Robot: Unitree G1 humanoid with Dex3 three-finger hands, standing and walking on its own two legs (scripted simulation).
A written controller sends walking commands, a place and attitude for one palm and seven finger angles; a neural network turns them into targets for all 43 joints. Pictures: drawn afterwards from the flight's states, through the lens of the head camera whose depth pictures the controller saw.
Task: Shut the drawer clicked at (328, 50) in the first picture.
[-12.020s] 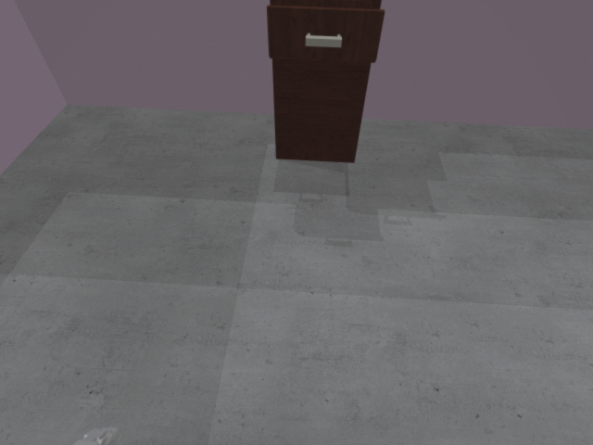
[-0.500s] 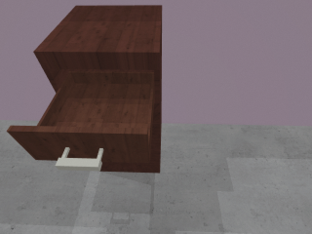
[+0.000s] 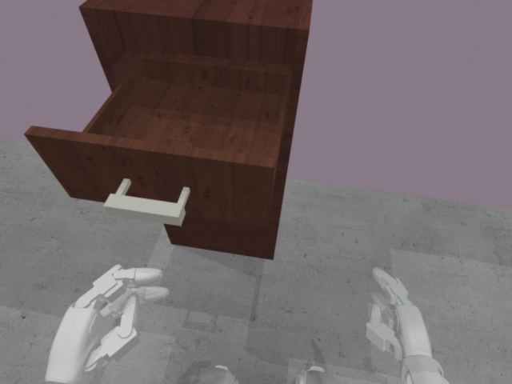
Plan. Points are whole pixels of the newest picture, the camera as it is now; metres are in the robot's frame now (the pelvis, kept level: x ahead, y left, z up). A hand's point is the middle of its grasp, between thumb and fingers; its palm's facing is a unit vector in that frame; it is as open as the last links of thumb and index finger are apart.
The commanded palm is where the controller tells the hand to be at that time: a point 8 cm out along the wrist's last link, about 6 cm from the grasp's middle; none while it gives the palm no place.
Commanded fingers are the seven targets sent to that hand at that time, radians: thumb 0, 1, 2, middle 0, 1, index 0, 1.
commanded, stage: raise the hand and make a fist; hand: left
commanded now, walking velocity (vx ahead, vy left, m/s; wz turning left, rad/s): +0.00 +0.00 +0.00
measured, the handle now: (150, 199) +0.37 +0.22 +0.07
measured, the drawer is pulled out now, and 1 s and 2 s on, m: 0.27 0.27 0.27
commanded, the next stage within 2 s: bring the fist close to the handle in 1.32 s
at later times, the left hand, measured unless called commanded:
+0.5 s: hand (117, 310) +0.18 +0.19 +0.11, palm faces +0.00 -1.00 -0.06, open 3.1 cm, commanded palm +0.14 +0.24 +0.12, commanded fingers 0.00 0.90 0.90 -1.30 -1.49 -1.30 -1.49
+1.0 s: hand (94, 285) +0.19 +0.20 +0.16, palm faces +0.02 -0.99 -0.11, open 3.2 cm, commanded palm +0.13 +0.25 +0.17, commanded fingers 0.00 0.90 0.90 -1.40 -1.60 -1.40 -1.60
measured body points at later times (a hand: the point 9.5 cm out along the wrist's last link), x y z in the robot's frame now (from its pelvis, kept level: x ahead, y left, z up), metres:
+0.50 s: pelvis +0.02 +0.03 +0.02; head +0.04 +0.03 +0.47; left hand +0.18 +0.24 +0.12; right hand +0.20 -0.22 -0.02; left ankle -0.01 +0.11 -0.66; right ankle +0.05 -0.09 -0.66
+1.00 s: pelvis +0.03 +0.02 +0.05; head +0.02 +0.02 +0.50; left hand +0.18 +0.25 +0.17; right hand +0.22 -0.18 -0.01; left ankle -0.01 +0.11 -0.66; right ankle +0.05 -0.09 -0.66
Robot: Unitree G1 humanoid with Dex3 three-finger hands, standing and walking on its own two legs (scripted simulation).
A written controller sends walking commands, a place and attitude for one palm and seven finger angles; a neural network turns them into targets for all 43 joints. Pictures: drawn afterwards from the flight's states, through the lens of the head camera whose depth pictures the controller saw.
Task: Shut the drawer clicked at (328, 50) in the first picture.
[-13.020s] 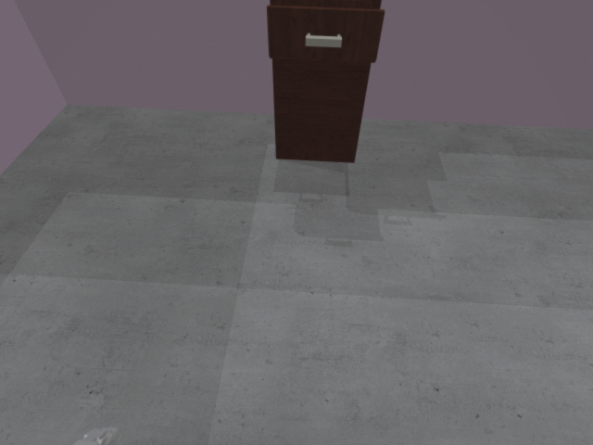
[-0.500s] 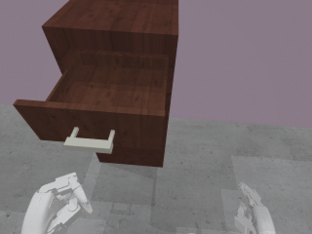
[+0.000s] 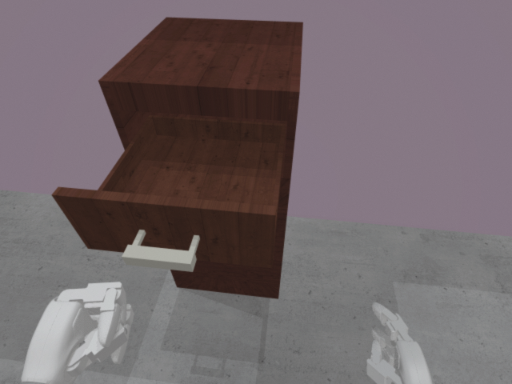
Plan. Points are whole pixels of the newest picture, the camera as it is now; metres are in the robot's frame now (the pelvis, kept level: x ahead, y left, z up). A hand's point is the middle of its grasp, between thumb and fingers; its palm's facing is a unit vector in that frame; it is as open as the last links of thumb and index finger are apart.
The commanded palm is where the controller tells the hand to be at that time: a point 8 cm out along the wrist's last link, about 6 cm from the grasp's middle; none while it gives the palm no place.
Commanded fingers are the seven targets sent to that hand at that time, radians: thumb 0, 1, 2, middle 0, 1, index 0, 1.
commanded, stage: raise the hand and make a fist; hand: left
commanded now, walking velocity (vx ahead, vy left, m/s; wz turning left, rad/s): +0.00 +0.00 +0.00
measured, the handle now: (164, 247) +0.33 +0.20 +0.02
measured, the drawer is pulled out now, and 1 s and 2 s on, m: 0.27 0.27 0.27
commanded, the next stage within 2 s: bring the fist close to the handle in 0.32 s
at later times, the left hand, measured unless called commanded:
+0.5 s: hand (113, 351) +0.13 +0.18 +0.11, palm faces +0.08 -0.99 -0.11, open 3.2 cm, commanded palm +0.10 +0.23 +0.11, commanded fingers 0.00 0.90 0.90 -1.40 -1.60 -1.40 -1.60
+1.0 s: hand (143, 327) +0.18 +0.17 +0.07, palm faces +0.03 -1.00 -0.07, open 3.2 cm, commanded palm +0.15 +0.23 +0.06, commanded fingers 0.00 0.90 0.90 -1.40 -1.60 -1.40 -1.60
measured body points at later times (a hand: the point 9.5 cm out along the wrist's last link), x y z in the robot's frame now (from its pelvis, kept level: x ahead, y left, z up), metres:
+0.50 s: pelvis -0.01 -0.02 +0.01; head -0.03 -0.04 +0.46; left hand +0.12 +0.23 +0.12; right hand +0.19 -0.23 -0.04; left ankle -0.04 +0.08 -0.71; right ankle +0.02 -0.11 -0.71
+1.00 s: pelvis -0.02 -0.02 +0.00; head +0.01 -0.02 +0.44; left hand +0.17 +0.23 +0.07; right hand +0.15 -0.25 -0.08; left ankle -0.04 +0.08 -0.71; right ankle +0.02 -0.11 -0.71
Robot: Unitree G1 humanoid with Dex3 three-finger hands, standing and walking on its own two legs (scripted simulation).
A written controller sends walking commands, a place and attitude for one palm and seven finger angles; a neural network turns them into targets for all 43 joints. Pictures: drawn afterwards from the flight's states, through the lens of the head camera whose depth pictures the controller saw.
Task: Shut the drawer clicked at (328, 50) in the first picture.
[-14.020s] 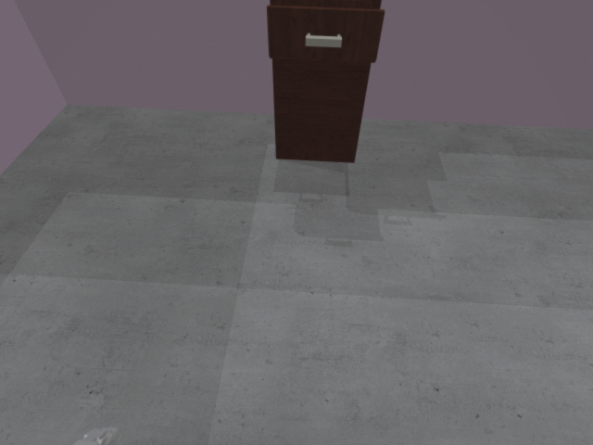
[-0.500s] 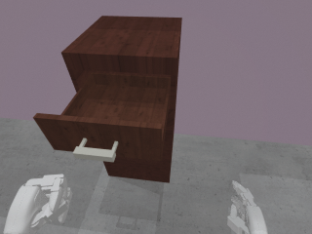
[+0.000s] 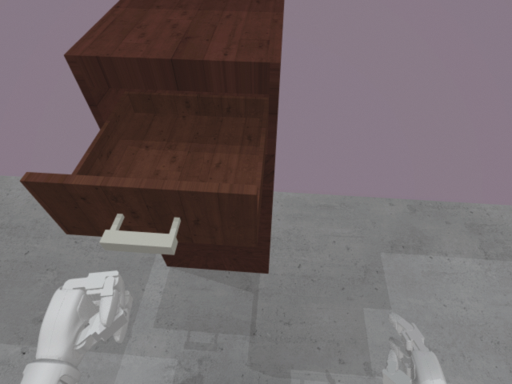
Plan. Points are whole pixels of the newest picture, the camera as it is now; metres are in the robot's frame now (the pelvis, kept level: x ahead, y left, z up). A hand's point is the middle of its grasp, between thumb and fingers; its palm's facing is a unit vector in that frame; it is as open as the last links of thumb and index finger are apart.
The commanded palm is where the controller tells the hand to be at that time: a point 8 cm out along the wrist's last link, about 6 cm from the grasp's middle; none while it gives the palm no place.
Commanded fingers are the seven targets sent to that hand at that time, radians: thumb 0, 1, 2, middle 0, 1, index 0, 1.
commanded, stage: bring the fist close to the handle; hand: left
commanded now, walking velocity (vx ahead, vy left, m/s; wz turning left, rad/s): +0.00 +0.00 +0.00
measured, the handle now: (143, 231) +0.35 +0.22 +0.03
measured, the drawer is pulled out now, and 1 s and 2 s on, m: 0.27 0.27 0.19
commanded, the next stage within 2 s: push the drawer shut in 0.82 s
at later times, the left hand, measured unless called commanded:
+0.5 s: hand (152, 298) +0.24 +0.17 +0.02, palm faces -0.01 -1.00 -0.06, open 3.2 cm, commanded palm +0.21 +0.24 +0.03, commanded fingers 0.00 0.90 0.90 -1.40 -1.60 -1.40 -1.60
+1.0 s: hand (149, 302) +0.23 +0.18 +0.02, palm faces -0.01 -1.00 -0.07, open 3.2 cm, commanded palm +0.22 +0.24 +0.03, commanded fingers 0.00 0.90 0.90 -1.40 -1.60 -1.40 -1.60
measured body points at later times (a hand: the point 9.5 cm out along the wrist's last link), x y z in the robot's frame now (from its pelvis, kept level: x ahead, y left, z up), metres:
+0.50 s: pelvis +0.00 +0.01 -0.03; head +0.06 +0.00 +0.42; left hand +0.23 +0.23 +0.03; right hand +0.17 -0.22 -0.11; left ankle -0.02 +0.10 -0.70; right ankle +0.04 -0.09 -0.70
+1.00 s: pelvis +0.00 +0.00 -0.03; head +0.06 +0.00 +0.42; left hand +0.23 +0.23 +0.03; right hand +0.17 -0.23 -0.11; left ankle -0.02 +0.10 -0.70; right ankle +0.04 -0.09 -0.70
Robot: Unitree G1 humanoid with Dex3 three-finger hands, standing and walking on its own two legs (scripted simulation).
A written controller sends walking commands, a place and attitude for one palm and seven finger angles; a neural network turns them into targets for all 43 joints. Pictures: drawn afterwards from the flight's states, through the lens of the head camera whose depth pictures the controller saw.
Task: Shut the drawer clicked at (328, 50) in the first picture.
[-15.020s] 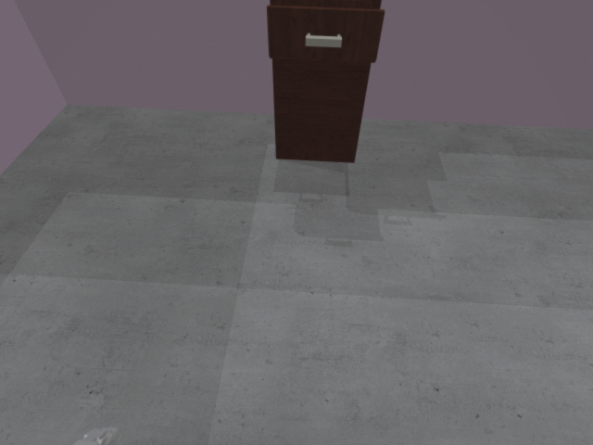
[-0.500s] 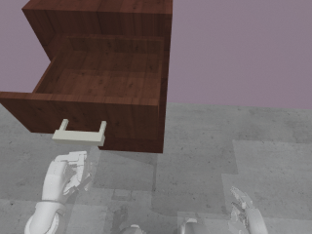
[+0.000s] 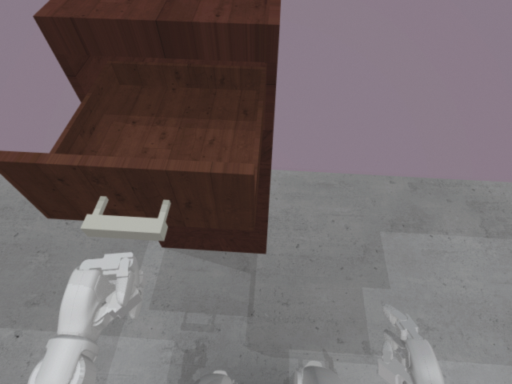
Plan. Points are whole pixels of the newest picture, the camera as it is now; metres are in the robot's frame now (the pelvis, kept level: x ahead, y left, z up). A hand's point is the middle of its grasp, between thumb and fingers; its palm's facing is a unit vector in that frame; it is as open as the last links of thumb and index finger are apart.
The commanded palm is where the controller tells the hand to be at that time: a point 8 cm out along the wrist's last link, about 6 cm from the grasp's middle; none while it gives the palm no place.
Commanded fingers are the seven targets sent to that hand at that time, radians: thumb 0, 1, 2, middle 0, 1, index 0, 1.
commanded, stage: push the drawer shut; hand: left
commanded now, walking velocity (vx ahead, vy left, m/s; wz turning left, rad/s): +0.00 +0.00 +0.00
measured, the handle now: (129, 215) +0.35 +0.22 +0.06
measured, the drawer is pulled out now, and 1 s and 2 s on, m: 0.27 0.19 0.06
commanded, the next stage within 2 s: none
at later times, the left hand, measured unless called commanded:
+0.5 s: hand (144, 255) +0.29 +0.18 +0.05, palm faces -0.02 -1.00 -0.06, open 3.1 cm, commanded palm +0.28 +0.24 +0.06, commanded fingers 0.00 0.90 0.90 -1.40 -1.60 -1.40 -1.60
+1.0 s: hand (154, 215) +0.36 +0.18 +0.06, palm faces -0.02 -1.00 -0.04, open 3.1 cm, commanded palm +0.34 +0.24 +0.06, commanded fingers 0.00 0.90 0.90 -1.40 -1.60 -1.40 -1.60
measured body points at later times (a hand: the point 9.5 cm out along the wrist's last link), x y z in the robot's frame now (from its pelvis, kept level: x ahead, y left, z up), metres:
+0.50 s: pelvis +0.00 +0.00 +0.00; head +0.06 -0.01 +0.45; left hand +0.28 +0.23 +0.06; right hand +0.15 -0.25 -0.09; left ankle -0.02 +0.10 -0.67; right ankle +0.04 -0.10 -0.67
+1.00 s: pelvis -0.01 +0.00 +0.01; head +0.07 +0.00 +0.45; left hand +0.35 +0.24 +0.06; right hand +0.11 -0.25 -0.10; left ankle -0.02 +0.10 -0.67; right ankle +0.04 -0.10 -0.67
